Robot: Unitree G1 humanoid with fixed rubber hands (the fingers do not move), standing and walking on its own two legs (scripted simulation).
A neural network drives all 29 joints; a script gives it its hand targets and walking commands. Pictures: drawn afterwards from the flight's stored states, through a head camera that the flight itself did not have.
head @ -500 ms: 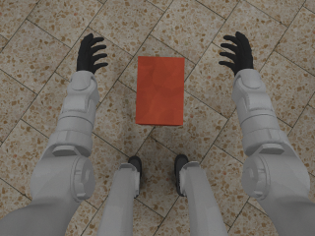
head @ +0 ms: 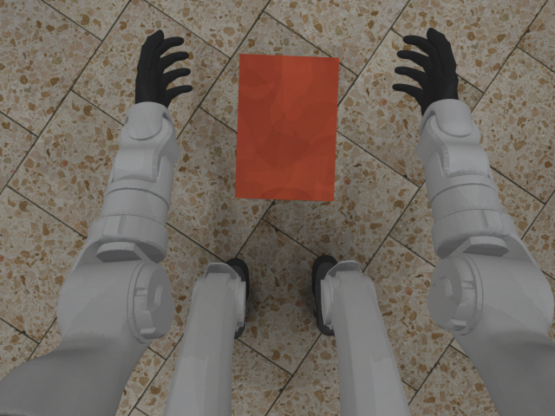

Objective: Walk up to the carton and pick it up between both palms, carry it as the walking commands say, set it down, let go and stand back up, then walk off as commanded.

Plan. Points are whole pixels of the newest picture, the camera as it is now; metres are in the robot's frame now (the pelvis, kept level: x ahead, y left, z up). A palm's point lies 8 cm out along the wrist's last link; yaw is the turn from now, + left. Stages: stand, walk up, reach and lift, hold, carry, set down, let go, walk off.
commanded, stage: reach and lift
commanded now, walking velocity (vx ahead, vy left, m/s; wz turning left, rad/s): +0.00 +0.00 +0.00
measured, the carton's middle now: (285, 140) +0.50 -0.01 -0.45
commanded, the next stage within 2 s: none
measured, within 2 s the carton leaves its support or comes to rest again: neither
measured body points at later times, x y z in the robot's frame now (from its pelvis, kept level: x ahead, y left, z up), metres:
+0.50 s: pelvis -0.03 +0.00 -0.14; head +0.32 -0.01 +0.15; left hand +0.51 +0.16 -0.29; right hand +0.51 -0.19 -0.29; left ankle +0.07 +0.12 -0.55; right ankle +0.08 -0.12 -0.55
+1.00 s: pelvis -0.04 +0.00 -0.21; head +0.33 -0.01 +0.04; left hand +0.50 +0.16 -0.40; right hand +0.51 -0.19 -0.40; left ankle +0.07 +0.12 -0.55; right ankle +0.08 -0.12 -0.55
